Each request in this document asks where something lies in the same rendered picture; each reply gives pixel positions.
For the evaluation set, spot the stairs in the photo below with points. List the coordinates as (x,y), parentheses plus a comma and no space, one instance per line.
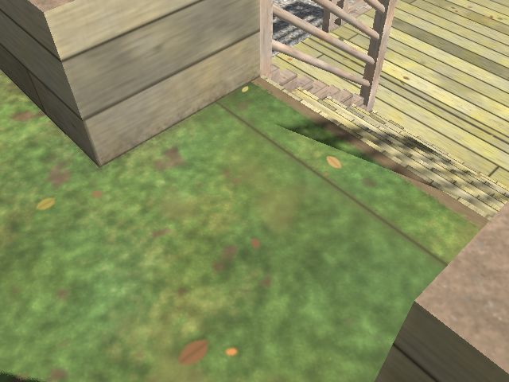
(408,160)

